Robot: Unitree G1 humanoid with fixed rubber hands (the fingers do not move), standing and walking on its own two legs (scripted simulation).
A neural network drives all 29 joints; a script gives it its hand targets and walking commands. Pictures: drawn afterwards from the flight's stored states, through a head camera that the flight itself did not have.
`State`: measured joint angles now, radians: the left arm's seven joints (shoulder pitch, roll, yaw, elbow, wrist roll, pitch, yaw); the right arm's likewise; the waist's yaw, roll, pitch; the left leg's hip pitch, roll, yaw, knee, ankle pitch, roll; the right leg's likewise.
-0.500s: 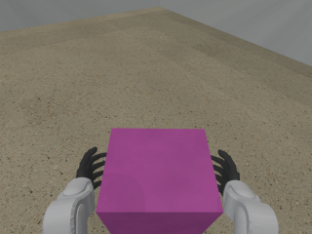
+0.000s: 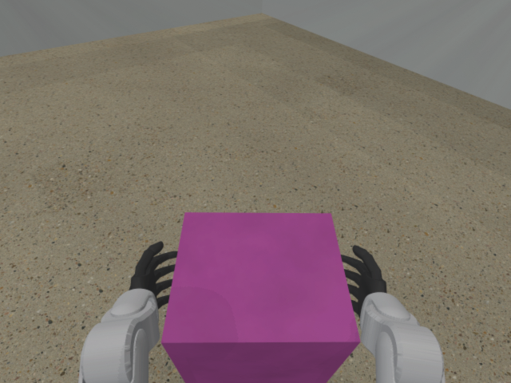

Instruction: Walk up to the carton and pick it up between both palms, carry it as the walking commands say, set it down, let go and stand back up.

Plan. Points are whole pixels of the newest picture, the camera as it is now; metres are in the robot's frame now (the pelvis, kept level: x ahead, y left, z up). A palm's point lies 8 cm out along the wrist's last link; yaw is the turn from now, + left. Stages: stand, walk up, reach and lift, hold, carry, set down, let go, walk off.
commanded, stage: carry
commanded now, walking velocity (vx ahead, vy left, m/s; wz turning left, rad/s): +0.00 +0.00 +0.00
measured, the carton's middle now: (257, 305) +0.27 +0.00 +0.00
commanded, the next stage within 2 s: hold in 0.72 s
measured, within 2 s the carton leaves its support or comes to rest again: neither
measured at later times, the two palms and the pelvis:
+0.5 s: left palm (151, 294) +0.25 +0.15 +0.06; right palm (372, 298) +0.25 -0.16 +0.07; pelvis +0.00 -0.01 +0.00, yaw +0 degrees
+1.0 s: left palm (151, 306) +0.25 +0.16 +0.03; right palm (357, 300) +0.26 -0.16 +0.03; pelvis -0.01 -0.01 +0.00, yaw +1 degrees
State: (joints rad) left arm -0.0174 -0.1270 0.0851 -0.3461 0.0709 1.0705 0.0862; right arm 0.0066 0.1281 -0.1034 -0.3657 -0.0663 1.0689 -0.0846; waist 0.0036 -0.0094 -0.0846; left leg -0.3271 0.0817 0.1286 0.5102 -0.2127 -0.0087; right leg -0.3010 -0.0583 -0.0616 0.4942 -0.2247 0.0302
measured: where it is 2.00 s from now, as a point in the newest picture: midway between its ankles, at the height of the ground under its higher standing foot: outside the picture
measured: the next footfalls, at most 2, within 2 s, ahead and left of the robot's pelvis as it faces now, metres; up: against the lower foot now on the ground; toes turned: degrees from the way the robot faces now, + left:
none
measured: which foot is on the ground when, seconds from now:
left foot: down 0.00-1.00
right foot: down 0.00-1.00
